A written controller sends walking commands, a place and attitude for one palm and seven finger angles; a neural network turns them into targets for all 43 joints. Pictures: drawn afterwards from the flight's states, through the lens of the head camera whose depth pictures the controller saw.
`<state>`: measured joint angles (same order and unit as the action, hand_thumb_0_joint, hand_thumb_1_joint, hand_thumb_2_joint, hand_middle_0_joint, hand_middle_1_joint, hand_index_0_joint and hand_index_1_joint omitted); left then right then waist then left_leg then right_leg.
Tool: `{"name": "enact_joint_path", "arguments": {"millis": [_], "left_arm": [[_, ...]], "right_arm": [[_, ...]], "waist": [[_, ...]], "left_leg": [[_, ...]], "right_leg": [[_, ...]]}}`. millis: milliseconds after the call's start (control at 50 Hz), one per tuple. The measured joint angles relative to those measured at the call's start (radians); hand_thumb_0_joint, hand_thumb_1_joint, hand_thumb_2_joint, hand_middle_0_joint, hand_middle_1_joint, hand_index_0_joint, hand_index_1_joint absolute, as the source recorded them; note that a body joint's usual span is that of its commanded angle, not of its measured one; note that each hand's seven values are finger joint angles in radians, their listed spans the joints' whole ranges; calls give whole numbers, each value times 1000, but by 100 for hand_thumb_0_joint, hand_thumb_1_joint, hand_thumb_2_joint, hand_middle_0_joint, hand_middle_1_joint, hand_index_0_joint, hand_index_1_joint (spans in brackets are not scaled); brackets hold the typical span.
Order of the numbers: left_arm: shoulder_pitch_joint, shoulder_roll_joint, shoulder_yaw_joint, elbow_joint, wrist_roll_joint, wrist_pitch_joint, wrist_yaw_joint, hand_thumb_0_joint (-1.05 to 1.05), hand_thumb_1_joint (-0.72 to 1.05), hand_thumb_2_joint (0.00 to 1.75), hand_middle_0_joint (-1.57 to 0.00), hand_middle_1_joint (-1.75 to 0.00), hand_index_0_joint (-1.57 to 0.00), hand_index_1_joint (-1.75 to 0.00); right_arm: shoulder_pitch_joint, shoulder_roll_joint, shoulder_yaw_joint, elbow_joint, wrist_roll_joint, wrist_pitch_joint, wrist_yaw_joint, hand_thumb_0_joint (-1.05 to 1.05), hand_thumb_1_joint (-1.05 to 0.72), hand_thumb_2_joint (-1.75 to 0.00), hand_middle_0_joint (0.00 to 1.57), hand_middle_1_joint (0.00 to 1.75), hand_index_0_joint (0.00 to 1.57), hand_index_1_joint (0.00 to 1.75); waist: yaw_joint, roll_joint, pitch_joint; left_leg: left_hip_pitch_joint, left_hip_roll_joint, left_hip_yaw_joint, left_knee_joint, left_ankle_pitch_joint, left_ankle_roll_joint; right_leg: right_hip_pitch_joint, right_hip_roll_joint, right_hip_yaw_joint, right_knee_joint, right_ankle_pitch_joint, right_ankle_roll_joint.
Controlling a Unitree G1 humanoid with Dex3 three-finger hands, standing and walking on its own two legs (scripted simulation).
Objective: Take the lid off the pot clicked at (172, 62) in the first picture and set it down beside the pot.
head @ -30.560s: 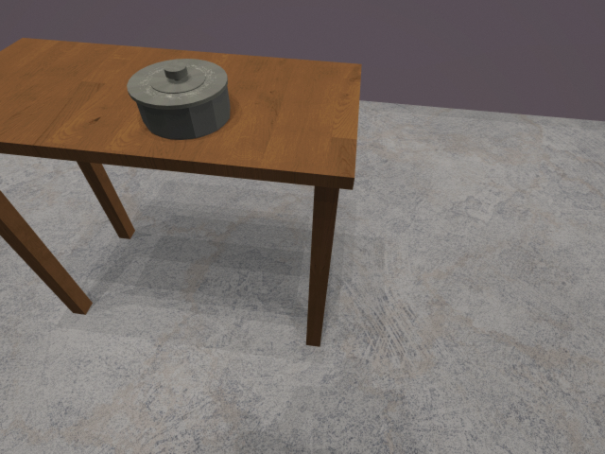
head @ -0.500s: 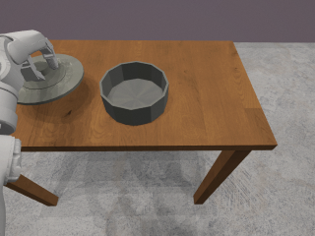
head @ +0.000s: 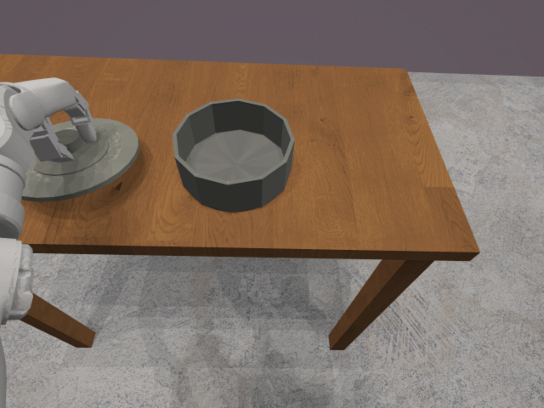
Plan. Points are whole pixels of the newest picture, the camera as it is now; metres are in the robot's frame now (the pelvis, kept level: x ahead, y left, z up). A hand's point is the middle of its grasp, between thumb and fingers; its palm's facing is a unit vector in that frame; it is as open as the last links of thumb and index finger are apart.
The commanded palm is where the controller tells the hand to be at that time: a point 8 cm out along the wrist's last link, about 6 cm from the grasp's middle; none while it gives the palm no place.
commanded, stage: lower the lid onto the table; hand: left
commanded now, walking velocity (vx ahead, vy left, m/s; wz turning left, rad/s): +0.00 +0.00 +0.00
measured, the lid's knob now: (65, 141) +0.48 +0.30 +0.11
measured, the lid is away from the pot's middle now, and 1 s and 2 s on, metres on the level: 0.25 0.25 0.25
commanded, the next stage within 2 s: open the fingers wide in 0.64 s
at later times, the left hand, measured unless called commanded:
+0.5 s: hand (63, 147) +0.46 +0.30 +0.11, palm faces -0.45 -0.12 -0.88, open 7.0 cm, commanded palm +0.47 +0.29 +0.18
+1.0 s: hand (65, 156) +0.46 +0.30 +0.10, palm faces -0.38 -0.06 -0.92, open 7.0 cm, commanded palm +0.46 +0.29 +0.17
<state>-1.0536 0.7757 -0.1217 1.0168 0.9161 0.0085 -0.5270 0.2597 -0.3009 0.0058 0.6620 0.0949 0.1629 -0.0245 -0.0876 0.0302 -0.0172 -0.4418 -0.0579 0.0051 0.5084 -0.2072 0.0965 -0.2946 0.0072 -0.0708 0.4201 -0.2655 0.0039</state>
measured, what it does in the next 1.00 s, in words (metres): stands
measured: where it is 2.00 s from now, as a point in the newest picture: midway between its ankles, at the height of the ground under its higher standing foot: outside the picture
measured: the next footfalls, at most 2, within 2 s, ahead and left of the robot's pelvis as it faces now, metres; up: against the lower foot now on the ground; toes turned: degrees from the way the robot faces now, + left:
none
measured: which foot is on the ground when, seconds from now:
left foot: down 0.00-1.00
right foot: down 0.00-1.00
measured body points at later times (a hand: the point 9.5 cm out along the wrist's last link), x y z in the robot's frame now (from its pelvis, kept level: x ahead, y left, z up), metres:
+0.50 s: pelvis +0.00 +0.01 +0.00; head +0.07 +0.02 +0.44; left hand +0.48 +0.30 +0.16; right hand +0.04 -0.27 -0.12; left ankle +0.02 +0.05 -0.74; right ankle -0.04 -0.13 -0.74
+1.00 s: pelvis -0.01 +0.01 -0.01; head +0.06 +0.03 +0.43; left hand +0.47 +0.30 +0.15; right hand +0.04 -0.26 -0.13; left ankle +0.02 +0.05 -0.74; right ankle -0.04 -0.13 -0.74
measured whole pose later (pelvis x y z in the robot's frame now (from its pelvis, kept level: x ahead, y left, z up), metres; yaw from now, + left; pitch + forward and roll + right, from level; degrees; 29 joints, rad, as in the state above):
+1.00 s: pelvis -0.01 +0.01 -0.01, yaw -2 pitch +11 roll -3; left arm -0.94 0.78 -0.05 0.97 0.94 -0.16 -0.38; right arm 0.29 -0.28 0.00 0.64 0.08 0.24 -0.04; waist -0.09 0.04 -0.06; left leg -0.56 -0.05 0.03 0.60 -0.24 0.11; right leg -0.42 0.01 -0.05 0.52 -0.30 0.00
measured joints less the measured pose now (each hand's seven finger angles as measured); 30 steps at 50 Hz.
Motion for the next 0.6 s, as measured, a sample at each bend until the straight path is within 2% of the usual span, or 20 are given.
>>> {"name": "enact_joint_path", "arguments": {"millis": [180, 280, 380, 600], "left_arm": [[-2, -5, 8, 11, 0, -41, 18, 1, 32, 70, -71, -87, -72, -89], [16, 2, 49, 33, 11, -58, 26, 1, 32, 70, -71, -87, -72, -89], [30, 8, 58, 41, 19, -73, 41, 1, 32, 70, -71, -87, -71, -89], [26, -10, 23, 44, 13, -74, 68, 2, 32, 69, -70, -88, -72, -90]], "right_arm": [[24, 0, -7, 10, -4, -1, -1, 0, -91, -89, 20, 30, 20, 30], [26, 5, -3, 5, -5, 10, 2, 0, -91, -89, 20, 30, 20, 30], [35, 10, -4, -5, -5, 16, 4, 0, -91, -89, 20, 30, 20, 30], [41, 6, -12, -5, -6, 30, 7, 0, -91, -89, 20, 30, 20, 30]], "waist": [[-11, 4, -6], [-23, 4, -11], [-28, 2, -16], [-13, 11, -30]], "left_leg": [[-21, -3, 5, 13, -7, 4], [-32, 0, 17, 23, -14, 8], [-45, 2, 20, 34, -20, 9], [-77, -3, 15, 60, -25, 16]], "right_leg": [[-23, -3, 4, 14, -6, 1], [-38, -2, 17, 26, -10, 7], [-50, -2, 20, 35, -13, 7], [-80, -6, 14, 61, -22, 5]]}}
